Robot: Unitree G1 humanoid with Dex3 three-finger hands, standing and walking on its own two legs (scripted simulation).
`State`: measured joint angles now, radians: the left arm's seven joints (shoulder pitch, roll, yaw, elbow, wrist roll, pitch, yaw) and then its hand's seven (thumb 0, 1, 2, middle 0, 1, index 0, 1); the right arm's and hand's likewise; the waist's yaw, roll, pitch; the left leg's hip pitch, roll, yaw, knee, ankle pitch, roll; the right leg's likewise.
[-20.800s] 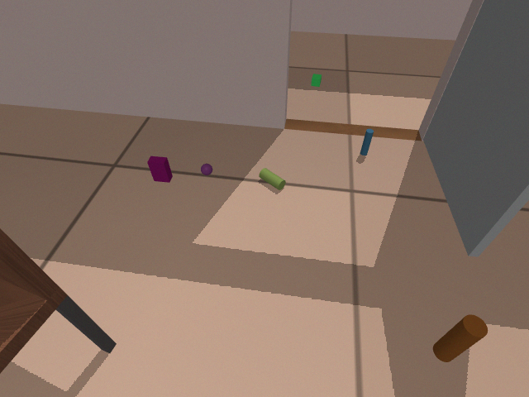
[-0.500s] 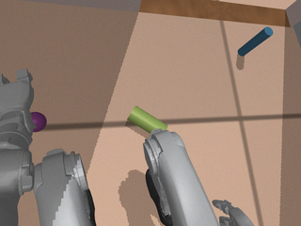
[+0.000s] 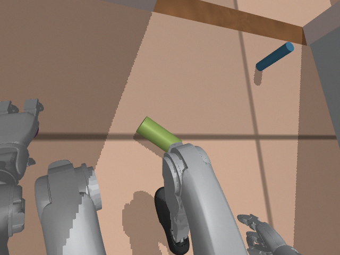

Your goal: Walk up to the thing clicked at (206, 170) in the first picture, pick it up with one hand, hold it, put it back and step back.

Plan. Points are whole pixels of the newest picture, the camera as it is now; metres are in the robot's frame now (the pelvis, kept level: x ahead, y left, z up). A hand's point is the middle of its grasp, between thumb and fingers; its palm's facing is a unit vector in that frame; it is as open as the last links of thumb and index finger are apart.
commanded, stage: rest palm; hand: left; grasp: from above
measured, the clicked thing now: (24, 129) +0.43 +0.29 -0.27
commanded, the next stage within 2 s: close in 1.34 s
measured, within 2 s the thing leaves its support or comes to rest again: neither
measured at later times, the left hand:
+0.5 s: hand (21, 129) +0.42 +0.28 -0.24, palm faces -0.47 -0.18 -0.86, open 13.9 cm
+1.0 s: hand (18, 127) +0.43 +0.29 -0.24, palm faces -0.42 -0.14 -0.90, open 13.9 cm
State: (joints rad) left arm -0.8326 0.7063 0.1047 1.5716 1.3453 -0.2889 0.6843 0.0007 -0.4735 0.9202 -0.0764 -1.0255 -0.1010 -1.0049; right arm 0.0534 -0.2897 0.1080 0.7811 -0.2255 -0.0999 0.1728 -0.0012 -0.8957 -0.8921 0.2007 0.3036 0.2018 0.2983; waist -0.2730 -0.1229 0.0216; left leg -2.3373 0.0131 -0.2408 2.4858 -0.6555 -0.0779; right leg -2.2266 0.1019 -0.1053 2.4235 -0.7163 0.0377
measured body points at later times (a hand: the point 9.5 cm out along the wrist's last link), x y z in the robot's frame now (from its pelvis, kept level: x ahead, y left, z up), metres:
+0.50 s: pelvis +0.01 +0.00 +0.00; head +0.27 +0.09 +0.36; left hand +0.45 +0.29 -0.19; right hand +0.05 -0.23 -0.10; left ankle +0.08 +0.15 -0.27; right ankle +0.10 -0.12 -0.27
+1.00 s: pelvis +0.00 +0.01 +0.00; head +0.26 +0.12 +0.35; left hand +0.45 +0.29 -0.19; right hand +0.06 -0.25 -0.07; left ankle +0.08 +0.15 -0.27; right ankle +0.10 -0.12 -0.27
